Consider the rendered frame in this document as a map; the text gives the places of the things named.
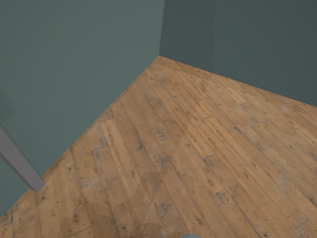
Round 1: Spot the panel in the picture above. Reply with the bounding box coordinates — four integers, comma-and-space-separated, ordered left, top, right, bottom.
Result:
0, 127, 45, 192

